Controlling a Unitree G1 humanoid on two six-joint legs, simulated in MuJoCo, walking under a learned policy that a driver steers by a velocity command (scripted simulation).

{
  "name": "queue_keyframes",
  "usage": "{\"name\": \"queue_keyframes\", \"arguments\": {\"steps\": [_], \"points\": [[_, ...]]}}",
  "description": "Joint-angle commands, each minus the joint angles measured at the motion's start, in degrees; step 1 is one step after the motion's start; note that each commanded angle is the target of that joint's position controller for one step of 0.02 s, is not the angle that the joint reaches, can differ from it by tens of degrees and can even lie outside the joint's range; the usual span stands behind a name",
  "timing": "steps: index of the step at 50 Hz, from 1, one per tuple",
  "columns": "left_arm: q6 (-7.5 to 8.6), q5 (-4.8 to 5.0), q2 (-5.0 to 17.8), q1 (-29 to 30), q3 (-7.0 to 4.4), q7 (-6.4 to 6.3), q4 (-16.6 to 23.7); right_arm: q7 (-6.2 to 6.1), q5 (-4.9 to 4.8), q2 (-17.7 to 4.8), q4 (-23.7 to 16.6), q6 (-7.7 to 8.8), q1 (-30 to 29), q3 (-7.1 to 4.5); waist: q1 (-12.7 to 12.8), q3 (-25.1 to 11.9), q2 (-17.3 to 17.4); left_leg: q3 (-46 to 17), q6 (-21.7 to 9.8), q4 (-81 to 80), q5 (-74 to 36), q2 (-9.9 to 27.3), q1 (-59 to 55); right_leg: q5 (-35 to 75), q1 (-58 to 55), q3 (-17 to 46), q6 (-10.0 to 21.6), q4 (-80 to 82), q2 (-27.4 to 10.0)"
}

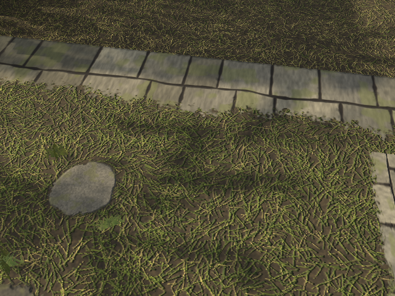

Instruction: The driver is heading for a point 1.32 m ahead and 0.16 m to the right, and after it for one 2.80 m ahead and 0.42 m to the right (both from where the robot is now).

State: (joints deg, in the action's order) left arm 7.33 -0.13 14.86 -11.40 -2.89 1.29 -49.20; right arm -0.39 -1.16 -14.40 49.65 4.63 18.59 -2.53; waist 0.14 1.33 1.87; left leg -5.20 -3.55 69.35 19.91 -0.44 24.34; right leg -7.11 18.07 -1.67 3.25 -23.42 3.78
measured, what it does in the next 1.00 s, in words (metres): walks ahead: left foot, then right foot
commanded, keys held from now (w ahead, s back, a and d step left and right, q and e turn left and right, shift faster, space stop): w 0.54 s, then w+e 0.46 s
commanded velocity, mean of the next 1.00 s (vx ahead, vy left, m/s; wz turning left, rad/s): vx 0.50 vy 0.00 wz -0.11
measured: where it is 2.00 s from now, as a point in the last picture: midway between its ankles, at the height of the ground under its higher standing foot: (234, 156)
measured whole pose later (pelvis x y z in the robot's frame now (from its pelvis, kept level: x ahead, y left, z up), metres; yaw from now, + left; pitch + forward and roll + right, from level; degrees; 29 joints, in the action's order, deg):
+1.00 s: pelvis +0.55 +0.01 -0.02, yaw -11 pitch +3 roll +0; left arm 4.0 1.0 15.5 -5.9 -3.3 2.8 -41.5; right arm -0.4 -0.3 -15.2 50.5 4.9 18.3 -2.3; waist -1.5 2.2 -0.3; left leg 2.3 0.1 61.0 28.1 1.0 11.0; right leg -9.9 28.7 -2.4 6.1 -35.6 3.4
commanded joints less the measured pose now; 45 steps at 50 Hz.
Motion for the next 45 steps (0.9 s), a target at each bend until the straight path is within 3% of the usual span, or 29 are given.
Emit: {"name": "queue_keyframes", "arguments": {"steps": [1, 4, 6, 9, 12, 15, 17, 18, 19, 20, 21, 22, 23, 24, 26, 28, 35, 40, 42, 43, 45], "points": [[0.59, -0.21, 3.8, -0.9, -0.41, 0.31, 1.7, -0.05, 0.36, -2.8, -3.9, 0.54, 1.6, -0.85, -1.3, -2.3, -5.1, -0.8, 0.1, -2.3, -3.7, 7.0, 10.0, 1.0, -7.8, 18.2, 10.8, 15.2, -15.7], [0.59, 0.25, 6.9, -3.8, -1.08, -0.08, 0.2, -0.26, 1.10, -2.1, -6.3, 0.40, -3.2, -0.25, -0.5, -0.2, -4.6, 1.1, 1.7, -11.2, -8.7, 8.4, 13.4, 6.2, -6.5, 13.8, 12.0, 17.5, -15.9], [0.10, 0.59, 7.8, -5.4, -1.24, -0.48, -0.4, -0.09, 1.27, -1.9, -7.7, 0.67, -7.8, 0.10, 0.8, 0.1, -4.3, 2.0, 2.2, -19.3, -15.3, 8.2, 13.7, 7.8, -7.3, 11.0, 11.0, 17.7, -15.0], [-0.58, 1.26, 8.7, -8.3, -1.14, -0.74, -1.4, 0.48, 0.78, -1.6, -9.3, 1.07, -14.0, 0.50, 2.9, 0.8, -4.9, 4.3, 2.7, -30.2, -22.7, 6.0, 9.8, 8.4, -7.5, 7.0, 8.8, 16.6, -13.2], [-1.29, 1.65, 9.2, -11.8, -1.04, -0.71, -2.9, 1.26, 0.07, -2.4, -11.2, 1.24, -18.9, 0.51, 4.6, 1.8, -5.5, 4.7, 2.4, -35.2, -22.8, 4.9, 9.1, 6.4, -11.5, 7.9, 8.2, 14.8, -15.3], [-2.31, 1.66, 10.0, -12.1, -1.25, -0.91, -3.5, 2.08, -0.03, -4.1, -12.7, 1.71, -20.1, -0.01, 3.4, 1.8, -6.2, 4.8, 0.3, -39.1, -17.0, 3.8, 7.7, 8.5, -17.0, 9.3, 6.9, 11.1, -18.0], [-3.00, 1.46, 10.3, -10.4, -1.15, -1.08, -3.2, 2.04, 0.30, -6.8, -10.7, 1.97, -12.0, -1.50, -1.8, -2.8, -6.2, 7.1, -1.8, -42.0, -15.0, 1.1, -4.4, 22.2, -17.1, 6.8, 4.9, 1.0, -15.9], [-3.06, 0.77, 8.6, -10.0, -0.44, -1.17, -2.5, 1.58, 0.47, -10.1, -8.0, 1.99, -1.8, -3.02, -6.0, -9.4, -4.5, 4.7, -4.1, -41.1, -16.1, 3.4, -18.8, 23.5, -11.3, 4.0, 3.1, -11.6, -12.7], [-2.21, -0.11, 3.6, -13.4, 1.25, -1.09, -0.6, 1.16, 1.69, -16.3, -6.7, 1.63, 7.3, -4.53, -7.1, -18.7, 6.7, -15.8, -11.1, -41.2, -14.6, 18.1, -41.0, 5.4, 8.6, -0.5, -0.6, -34.3, -5.9], [-0.87, 0.81, 1.2, -16.4, 2.07, -0.86, -1.3, 1.52, 1.00, -15.1, -5.7, 1.21, 9.7, -4.21, -6.1, -23.8, 15.9, -36.1, -16.2, -50.1, -7.0, 24.4, -48.0, -24.5, 21.9, 4.5, -1.6, -47.1, -1.0], [-0.02, 2.20, 7.9, -12.4, 0.36, -0.58, -0.6, 1.65, 0.69, -10.7, -6.1, 1.26, 6.6, -2.86, -6.2, -16.6, 9.8, -32.0, -13.7, -51.6, -4.0, 22.5, -42.3, -22.9, 27.4, 8.0, -0.6, -52.1, -4.7], [0.21, 2.60, 8.8, -7.6, 0.05, -0.54, 0.8, 1.63, 0.64, -8.7, -7.1, 1.22, 1.9, -2.15, -4.8, -10.5, 6.4, -23.2, -11.6, -52.3, -7.5, 20.2, -34.3, -17.4, 27.8, 6.4, 0.1, -51.1, -7.6], [-0.05, 1.78, 7.9, -5.4, 0.02, -0.77, 1.1, 1.92, 0.97, -7.3, -7.6, 1.26, -2.2, -1.67, -3.0, -6.6, 2.0, -17.3, -10.7, -54.3, -12.3, 17.5, -26.4, -12.9, 25.5, 5.5, -0.3, -47.7, -9.7], [-0.74, 0.99, 7.3, -5.2, -0.32, -0.98, 1.2, 2.15, 1.25, -5.8, -7.9, 1.48, -4.6, -1.27, -1.2, -4.7, 1.9, -13.3, -9.8, -56.3, -15.4, 15.3, -21.3, -10.0, 22.4, 5.8, -0.6, -44.2, -11.4], [-2.22, 0.79, 4.8, -7.0, -0.09, -0.99, 0.7, 2.46, 1.33, -5.6, -7.2, 2.05, -5.4, -1.35, 0.9, -3.8, 2.9, -8.9, -10.1, -59.5, -19.2, 13.4, -15.8, -7.0, 17.9, 5.3, -1.4, -41.6, -12.0], [-3.06, 0.78, 4.2, -6.2, -0.17, -1.16, 1.1, 2.18, 1.42, -6.8, -5.9, 2.51, -4.3, -1.76, 1.6, -2.5, 2.0, -5.0, -10.6, -61.1, -23.6, 13.1, -15.1, -3.3, 19.7, 5.2, -2.2, -38.6, -12.1], [-2.93, 1.18, 2.9, 5.8, 0.02, -0.15, 4.8, 0.39, 1.71, -8.5, -2.2, 2.19, 0.0, -2.09, -2.4, 1.3, 1.0, 5.9, -7.0, -63.6, -24.1, 12.3, -18.7, 14.7, 22.3, 5.2, -1.8, -18.9, -9.4], [-2.80, 1.28, 2.2, 13.1, 0.47, 1.57, 9.1, -0.09, 1.18, -8.9, 0.6, 0.95, 3.6, -2.24, -5.0, 3.8, 0.3, 9.3, -5.9, -60.6, -27.1, 15.4, -28.8, 11.3, 26.2, 3.0, -0.1, -12.5, -8.3], [-2.73, 1.31, 2.4, 14.3, 0.41, 2.50, 10.8, -0.38, 0.92, -9.6, 0.8, 0.06, 3.3, -2.45, -4.6, 3.7, 0.8, 10.5, -5.0, -57.1, -33.9, 16.4, -32.0, 5.9, 26.0, 0.9, 1.1, -11.5, -7.5], [-2.73, 1.31, 2.9, 13.7, 0.16, 2.86, 11.3, -0.63, 0.87, -10.3, 0.5, -0.36, 2.3, -2.61, -3.6, 2.7, 1.6, 11.6, -4.2, -54.2, -42.2, 16.4, -32.4, 2.9, 23.2, -0.9, 1.9, -11.1, -6.2], [-3.01, 1.26, 5.3, 7.1, -1.27, 2.95, 10.9, -1.34, 0.90, -12.0, -0.4, -1.27, 1.1, -3.02, 0.4, -2.7, 4.2, 13.7, -2.7, -42.9, -62.6, 15.7, -32.0, -2.2, 11.9, -4.9, 4.1, -11.7, -1.7]]}}
Velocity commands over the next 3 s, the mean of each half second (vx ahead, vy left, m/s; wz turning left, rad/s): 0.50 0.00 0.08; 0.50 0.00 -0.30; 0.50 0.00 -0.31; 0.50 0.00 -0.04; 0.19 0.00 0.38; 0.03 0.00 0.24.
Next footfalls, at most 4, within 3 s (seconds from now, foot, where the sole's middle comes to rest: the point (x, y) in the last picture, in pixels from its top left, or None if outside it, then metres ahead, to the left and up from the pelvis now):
0.36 left None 0.36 0.16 -0.77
0.94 right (232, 242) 0.67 -0.08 -0.77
1.44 left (199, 167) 1.00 0.03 -0.77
1.96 right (272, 135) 1.18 -0.29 -0.77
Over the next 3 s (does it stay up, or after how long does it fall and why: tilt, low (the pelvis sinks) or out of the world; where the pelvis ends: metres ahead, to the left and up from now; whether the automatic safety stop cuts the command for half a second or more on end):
stays up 1.25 -0.21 0.00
